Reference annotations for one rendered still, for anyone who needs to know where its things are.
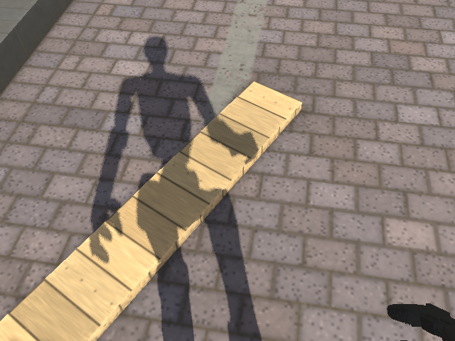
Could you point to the right robot hand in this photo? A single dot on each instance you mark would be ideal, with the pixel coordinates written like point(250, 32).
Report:
point(431, 318)

